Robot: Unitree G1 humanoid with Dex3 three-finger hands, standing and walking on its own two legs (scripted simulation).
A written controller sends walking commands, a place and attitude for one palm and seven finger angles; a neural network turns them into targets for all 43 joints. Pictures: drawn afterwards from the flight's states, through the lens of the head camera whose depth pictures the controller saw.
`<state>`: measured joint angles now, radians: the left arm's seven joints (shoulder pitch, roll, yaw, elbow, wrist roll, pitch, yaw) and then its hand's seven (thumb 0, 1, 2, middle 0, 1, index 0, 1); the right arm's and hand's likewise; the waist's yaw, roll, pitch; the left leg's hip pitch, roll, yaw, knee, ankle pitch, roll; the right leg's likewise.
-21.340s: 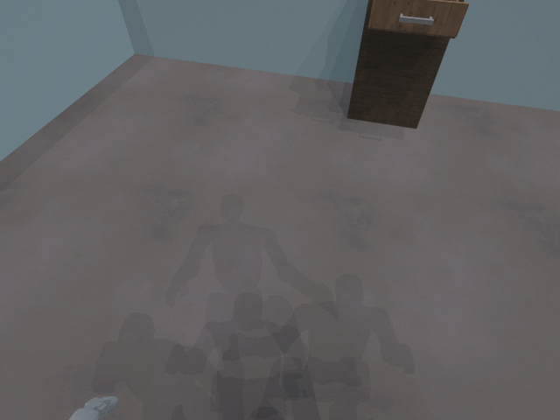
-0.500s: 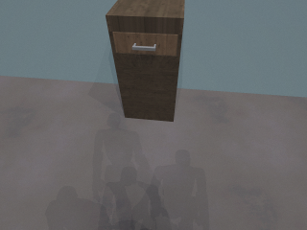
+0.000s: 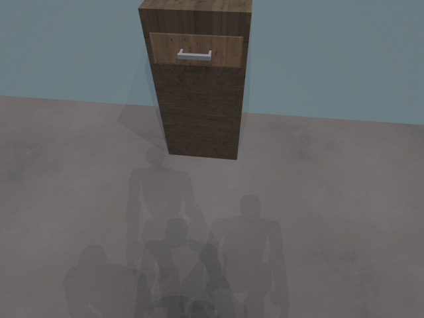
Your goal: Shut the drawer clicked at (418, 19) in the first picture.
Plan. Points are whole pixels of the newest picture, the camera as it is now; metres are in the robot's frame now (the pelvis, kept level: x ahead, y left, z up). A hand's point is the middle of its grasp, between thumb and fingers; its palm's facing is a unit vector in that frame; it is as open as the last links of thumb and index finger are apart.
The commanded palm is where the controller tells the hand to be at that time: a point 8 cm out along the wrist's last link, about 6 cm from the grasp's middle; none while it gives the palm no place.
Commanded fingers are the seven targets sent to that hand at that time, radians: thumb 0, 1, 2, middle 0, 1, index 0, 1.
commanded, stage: look to check the result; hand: left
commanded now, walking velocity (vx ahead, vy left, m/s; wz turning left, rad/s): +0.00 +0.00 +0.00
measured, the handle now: (195, 54) +1.09 +0.12 -0.07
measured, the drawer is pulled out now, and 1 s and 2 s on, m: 0.00 0.00 0.00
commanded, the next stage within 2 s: stand and wait in 0.38 s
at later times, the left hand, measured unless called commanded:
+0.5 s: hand out of the picture +0.03 +0.16 -0.17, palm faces +0.01 -0.97 -0.22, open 7.3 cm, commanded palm none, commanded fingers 0.00 0.90 0.90 -0.20 -0.30 -0.20 -0.30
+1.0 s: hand out of the picture +0.06 +0.17 -0.17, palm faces +0.00 -0.97 -0.26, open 7.3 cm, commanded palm none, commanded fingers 0.00 0.90 0.90 -0.20 -0.30 -0.20 -0.30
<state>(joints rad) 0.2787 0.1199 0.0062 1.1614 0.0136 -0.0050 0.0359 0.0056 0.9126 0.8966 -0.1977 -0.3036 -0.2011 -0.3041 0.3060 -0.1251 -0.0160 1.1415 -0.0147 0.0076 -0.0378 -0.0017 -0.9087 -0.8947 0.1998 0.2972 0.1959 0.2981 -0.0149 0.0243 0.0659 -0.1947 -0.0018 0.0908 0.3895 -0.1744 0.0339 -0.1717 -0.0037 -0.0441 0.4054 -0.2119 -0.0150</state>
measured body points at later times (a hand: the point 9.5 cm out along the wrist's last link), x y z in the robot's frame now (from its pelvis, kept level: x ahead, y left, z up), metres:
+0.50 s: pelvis +0.02 -0.01 +0.00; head +0.04 -0.03 +0.45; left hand +0.03 +0.22 -0.15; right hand +0.02 -0.24 -0.17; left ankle +0.02 +0.10 -0.74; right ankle +0.01 -0.11 -0.74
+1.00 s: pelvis +0.03 -0.03 +0.00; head +0.05 -0.05 +0.45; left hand +0.06 +0.22 -0.15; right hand +0.04 -0.28 -0.16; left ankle +0.03 +0.10 -0.74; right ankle +0.01 -0.11 -0.74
